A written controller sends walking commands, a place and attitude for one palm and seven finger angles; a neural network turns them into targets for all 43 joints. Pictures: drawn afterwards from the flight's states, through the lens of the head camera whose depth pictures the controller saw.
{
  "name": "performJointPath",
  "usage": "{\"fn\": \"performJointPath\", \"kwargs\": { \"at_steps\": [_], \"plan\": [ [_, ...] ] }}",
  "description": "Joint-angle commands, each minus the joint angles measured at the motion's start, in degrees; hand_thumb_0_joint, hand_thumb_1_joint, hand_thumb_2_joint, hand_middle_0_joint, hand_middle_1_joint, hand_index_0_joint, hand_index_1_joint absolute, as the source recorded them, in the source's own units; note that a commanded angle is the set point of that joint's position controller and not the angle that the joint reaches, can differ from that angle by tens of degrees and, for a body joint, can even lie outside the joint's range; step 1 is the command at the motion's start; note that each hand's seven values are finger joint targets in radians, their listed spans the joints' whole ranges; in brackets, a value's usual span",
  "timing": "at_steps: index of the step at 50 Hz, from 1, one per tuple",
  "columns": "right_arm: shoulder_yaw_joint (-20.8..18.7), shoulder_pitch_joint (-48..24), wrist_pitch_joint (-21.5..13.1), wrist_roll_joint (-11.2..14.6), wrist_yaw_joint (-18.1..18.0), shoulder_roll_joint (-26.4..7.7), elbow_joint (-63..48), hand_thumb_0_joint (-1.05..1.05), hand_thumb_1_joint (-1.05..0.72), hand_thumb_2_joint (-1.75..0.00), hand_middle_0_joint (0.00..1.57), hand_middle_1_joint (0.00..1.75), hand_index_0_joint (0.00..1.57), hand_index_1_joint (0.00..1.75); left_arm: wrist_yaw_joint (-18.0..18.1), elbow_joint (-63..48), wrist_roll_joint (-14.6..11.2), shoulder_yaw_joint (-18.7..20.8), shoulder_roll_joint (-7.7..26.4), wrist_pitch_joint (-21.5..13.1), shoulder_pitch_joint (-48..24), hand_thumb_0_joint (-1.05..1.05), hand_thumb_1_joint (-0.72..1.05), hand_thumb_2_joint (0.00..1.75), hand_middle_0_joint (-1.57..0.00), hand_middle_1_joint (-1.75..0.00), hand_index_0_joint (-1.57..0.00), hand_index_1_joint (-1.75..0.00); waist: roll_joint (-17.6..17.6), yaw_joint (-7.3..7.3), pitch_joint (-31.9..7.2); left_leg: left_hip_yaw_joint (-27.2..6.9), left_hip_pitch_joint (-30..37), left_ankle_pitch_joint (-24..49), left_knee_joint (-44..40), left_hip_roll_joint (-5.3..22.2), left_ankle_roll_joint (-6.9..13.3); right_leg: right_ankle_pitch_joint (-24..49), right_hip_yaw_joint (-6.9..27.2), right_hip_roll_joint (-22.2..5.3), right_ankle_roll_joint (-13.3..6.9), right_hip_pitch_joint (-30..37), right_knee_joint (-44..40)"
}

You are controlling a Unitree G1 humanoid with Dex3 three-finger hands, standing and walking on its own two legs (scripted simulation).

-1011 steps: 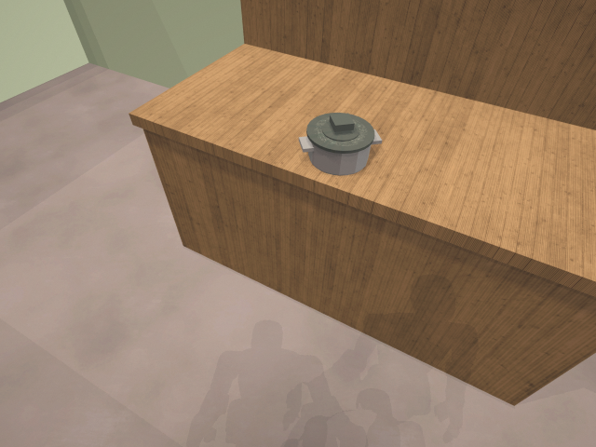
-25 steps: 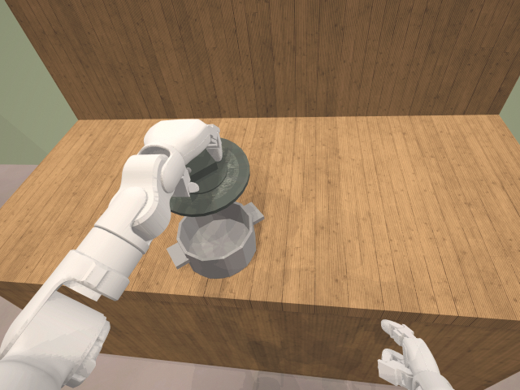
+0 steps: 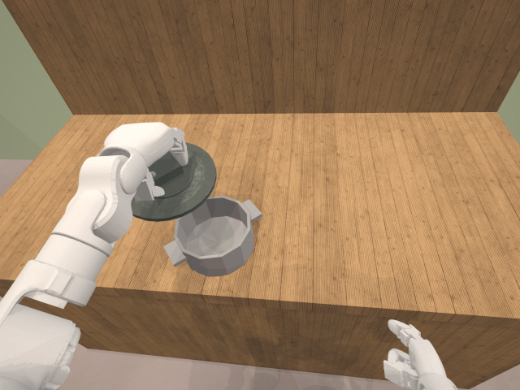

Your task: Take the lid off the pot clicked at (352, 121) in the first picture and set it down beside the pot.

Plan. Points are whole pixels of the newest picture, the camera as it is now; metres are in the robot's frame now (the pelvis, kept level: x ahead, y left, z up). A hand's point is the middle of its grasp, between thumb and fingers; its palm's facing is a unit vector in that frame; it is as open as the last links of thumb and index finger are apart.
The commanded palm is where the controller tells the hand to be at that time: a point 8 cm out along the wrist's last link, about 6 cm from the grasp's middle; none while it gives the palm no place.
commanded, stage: move the lid sideways beside the pot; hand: left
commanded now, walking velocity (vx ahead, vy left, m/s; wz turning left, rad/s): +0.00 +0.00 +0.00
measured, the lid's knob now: (162, 167) +0.43 +0.18 +0.13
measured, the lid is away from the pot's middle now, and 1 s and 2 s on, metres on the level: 0.05 0.18 0.25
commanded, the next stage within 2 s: lower the lid onto the table in 1.64 s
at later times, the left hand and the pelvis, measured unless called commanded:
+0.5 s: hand (106, 175) +0.39 +0.26 +0.15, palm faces -0.24 +0.00 -0.97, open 8.7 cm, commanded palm +0.38 +0.25 +0.22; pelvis +0.00 +0.03 +0.00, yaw +1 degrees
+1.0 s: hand (79, 171) +0.40 +0.31 +0.16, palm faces -0.27 -0.01 -0.96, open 8.7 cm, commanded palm +0.38 +0.31 +0.22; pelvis +0.00 +0.04 +0.00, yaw +1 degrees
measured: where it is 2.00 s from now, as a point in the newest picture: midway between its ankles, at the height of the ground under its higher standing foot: outside the picture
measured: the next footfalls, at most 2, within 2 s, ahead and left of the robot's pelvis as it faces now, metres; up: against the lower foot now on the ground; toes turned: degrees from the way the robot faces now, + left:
none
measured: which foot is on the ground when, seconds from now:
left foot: down 0.00-1.00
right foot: down 0.00-1.00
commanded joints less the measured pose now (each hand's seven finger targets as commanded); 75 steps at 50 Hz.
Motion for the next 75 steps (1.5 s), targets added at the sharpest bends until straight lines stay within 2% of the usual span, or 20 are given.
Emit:
{"fn": "performJointPath", "kwargs": {
  "at_steps": [1,4,5,13,14,15,19,25,29,34,35,37,44,45,48,61,67,70,74,75],
  "plan": [
    [-1.98,-6.71,-3.28,-0.16,-0.77,-5.66,-8.65,0.00,-0.90,-0.90,0.20,0.30,0.20,0.30,2.92,-11.21,1.28,14.29,19.00,-2.56,-28.79,0.00,0.45,1.14,-0.83,-1.00,-0.80,-0.99,-5.46,0.03,-21.38,-2.89,6.89,15.05,-0.73,-0.43,2.79,21.73,3.89,-0.50,-0.64,9.01,-2.39],
    [-2.31,-6.52,-3.07,-0.04,-0.55,-6.35,-8.69,0.00,-0.90,-0.90,0.20,0.30,0.20,0.30,2.52,-10.50,0.32,14.39,18.85,-3.92,-26.55,0.00,0.45,1.14,-0.83,-1.00,-0.80,-0.99,-4.41,-0.41,-19.96,-3.00,6.85,14.75,-0.74,-0.52,2.71,21.05,3.49,-0.62,-0.90,7.95,-2.83],
    [-2.14,-6.72,-3.05,0.05,-0.52,-5.58,-9.12,0.00,-0.90,-0.90,0.20,0.30,0.20,0.30,2.12,-10.54,0.36,11.70,15.88,-4.19,-26.67,0.00,0.45,1.14,-0.83,-1.00,-0.80,-0.99,-3.81,-0.35,-20.04,-2.80,7.18,15.26,-1.27,-0.40,2.61,20.41,3.55,-0.51,-0.78,8.01,-2.78],
    [-2.66,-5.54,-2.69,-0.28,-0.47,-6.21,-8.96,0.00,-0.90,-0.90,0.20,0.30,0.20,0.30,1.90,-12.36,0.54,14.08,19.42,-6.90,-28.87,0.00,0.45,1.14,-0.83,-1.00,-0.80,-0.99,-1.72,-0.60,-20.95,-4.05,9.68,16.58,-1.32,-0.16,2.48,18.68,2.61,-0.21,-1.26,6.00,-3.66],
    [-3.18,-4.63,-2.70,-0.28,-0.41,-7.22,-8.59,0.00,-0.90,-0.90,0.20,0.30,0.20,0.30,2.43,-12.95,-0.19,17.10,22.64,-7.43,-27.87,0.00,0.45,1.14,-0.83,-1.00,-0.80,-0.99,-1.25,-0.85,-21.77,-4.27,10.42,17.29,-0.92,0.05,2.62,18.71,2.44,-0.07,-1.50,5.96,-3.67],
    [-2.61,-4.62,-2.70,-0.16,-0.47,-6.17,-8.85,0.00,-0.90,-0.90,0.20,0.30,0.20,0.30,2.20,-11.27,0.28,15.27,20.36,-7.53,-27.22,0.00,0.45,1.14,-0.83,-1.00,-0.80,-0.99,-2.06,-0.55,-22.01,-4.09,10.00,18.27,-1.69,0.02,2.48,18.12,2.41,0.20,-1.18,6.72,-3.61],
    [-3.13,-3.41,-2.59,-0.36,-0.41,-7.59,-8.13,0.00,-0.90,-0.90,0.20,0.30,0.20,0.30,2.89,-10.65,0.04,17.82,23.56,-8.48,-28.65,0.00,0.45,1.14,-0.83,-1.00,-0.80,-0.99,-0.92,-0.86,-21.10,-4.62,10.47,17.97,-1.65,0.23,2.41,17.65,1.96,0.08,-1.66,5.11,-4.30],
    [-3.10,-2.70,-2.31,-0.12,-0.15,-6.70,-8.28,0.00,-0.90,-0.90,0.20,0.30,0.20,0.30,2.43,-8.49,0.75,13.67,19.20,-8.76,-29.16,0.00,0.45,1.14,-0.83,-1.00,-0.80,-0.99,-1.30,-1.04,-21.31,-5.07,11.42,18.46,-2.66,0.71,1.96,14.01,1.30,0.61,-1.45,3.50,-4.52],
    [-3.44,-1.94,-2.43,-0.47,-0.21,-7.86,-8.03,0.00,-0.90,-0.90,0.20,0.30,0.20,0.30,2.81,-8.25,0.82,16.77,23.53,-9.53,-30.76,0.00,0.45,1.14,-0.83,-1.00,-0.80,-0.99,0.50,-1.30,-21.58,-5.75,12.08,17.98,-2.27,0.56,1.92,13.35,1.22,0.54,-1.91,2.46,-4.83],
    [-3.47,-0.24,-2.21,-0.28,-0.67,-8.40,-7.24,0.00,-0.90,-0.90,0.20,0.30,0.20,0.30,2.98,-3.36,0.93,18.82,26.36,-10.54,-31.68,0.00,0.45,1.14,-0.83,-1.00,-0.80,-0.99,-1.49,-1.39,-20.12,-5.64,9.84,15.56,-3.04,0.70,1.94,12.59,0.98,0.54,-1.97,2.89,-5.30],
    [-3.15,-0.15,-2.43,-0.28,-0.70,-7.23,-7.63,0.00,-0.90,-0.90,0.20,0.30,0.20,0.30,2.71,-3.59,1.40,16.48,23.53,-10.72,-32.75,0.00,0.45,1.14,-0.83,-1.00,-0.80,-0.99,-1.39,-1.15,-21.68,-5.66,10.65,16.59,-3.56,0.65,1.91,12.18,0.92,0.79,-1.72,3.47,-5.08],
    [-3.46,-0.32,-2.53,-0.34,-0.67,-7.33,-7.85,0.00,-0.90,-0.90,0.20,0.30,0.20,0.30,2.68,-4.48,1.57,16.53,23.45,-11.21,-32.96,0.00,0.45,1.14,-0.83,-1.00,-0.80,-0.99,-0.06,-1.04,-22.36,-5.77,11.95,18.18,-2.92,0.70,1.95,13.01,0.94,0.61,-1.83,2.85,-5.04],
    [-3.94,1.03,-1.94,-0.37,-0.28,-8.87,-7.67,0.00,-0.90,-0.90,0.20,0.30,0.20,0.30,2.15,-0.75,0.83,21.87,29.11,-12.49,-27.05,0.00,0.45,1.14,-0.83,-1.00,-0.80,-0.99,-1.40,-0.77,-20.32,-5.74,9.40,20.78,-2.20,0.85,2.00,15.81,1.08,0.33,-1.95,4.38,-5.39],
    [-3.75,0.81,-1.84,-0.29,-0.21,-8.08,-8.11,0.00,-0.90,-0.90,0.20,0.30,0.20,0.30,1.76,-1.11,1.24,20.49,27.41,-12.54,-27.39,0.00,0.45,1.14,-0.83,-1.00,-0.80,-0.99,-1.69,-0.61,-21.35,-5.56,9.52,21.45,-2.47,0.81,2.06,15.69,1.17,0.55,-1.63,5.05,-5.17],
    [-4.01,0.24,-1.63,-0.40,-0.20,-8.28,-8.61,0.00,-0.90,-0.90,0.20,0.30,0.20,0.30,1.24,-4.71,1.18,22.59,30.12,-13.29,-28.60,0.00,0.45,1.14,-0.83,-1.00,-0.80,-0.99,-0.50,-0.26,-22.86,-5.70,10.97,22.74,-1.64,0.67,2.45,17.27,1.43,0.26,-1.82,5.33,-5.18],
    [-4.21,1.92,0.04,-0.21,-1.76,-8.78,-6.02,0.00,-0.90,-0.90,0.20,0.30,0.20,0.30,-0.01,3.12,0.36,21.25,31.48,-18.12,-33.13,0.00,0.45,1.14,-0.83,-1.00,-0.80,-0.99,0.77,-2.38,-20.83,-5.18,10.34,16.22,-1.37,-0.15,3.05,14.15,0.45,0.89,-1.58,2.19,-6.98],
    [-4.17,2.96,0.49,-0.38,-2.31,-9.34,-4.71,0.00,-0.90,-0.90,0.20,0.30,0.20,0.30,0.53,7.32,0.39,26.02,37.52,-21.05,-34.07,0.00,0.45,1.14,-0.83,-1.00,-0.80,-0.99,0.70,-1.79,-23.41,-5.24,9.36,18.41,-0.95,-0.21,3.19,16.99,0.24,0.77,-1.73,4.61,-6.17],
    [-4.42,3.34,0.70,-0.34,-2.09,-9.24,-4.33,0.00,-0.90,-0.90,0.20,0.30,0.20,0.30,0.43,9.67,0.54,23.25,34.65,-21.57,-33.92,0.00,0.45,1.14,-0.83,-1.00,-0.80,-0.99,1.88,-2.34,-21.86,-4.99,9.41,19.55,-0.84,-0.01,3.02,16.57,0.23,0.93,-1.58,3.08,-6.30],
    [-4.68,3.41,1.41,-0.31,-2.04,-10.12,-4.17,0.00,-0.90,-0.90,0.20,0.30,0.20,0.30,0.16,11.26,0.88,24.92,37.70,-22.44,-33.96,0.00,0.45,1.14,-0.83,-1.00,-0.80,-0.99,1.80,-2.29,-20.92,-5.09,8.31,18.91,-0.25,-0.13,3.03,16.82,0.33,0.61,-1.91,2.61,-6.22],
    [-4.57,3.91,1.58,-0.21,-1.96,-9.54,-3.97,0.00,-0.90,-0.90,0.20,0.30,0.20,0.30,0.02,13.14,1.08,22.87,35.20,-22.34,-33.95,0.00,0.45,1.14,-0.83,-1.00,-0.80,-0.99,1.79,-2.70,-20.68,-5.22,8.09,19.61,-0.61,0.01,2.93,15.78,-0.12,1.17,-1.62,2.15,-6.07]
  ]
}}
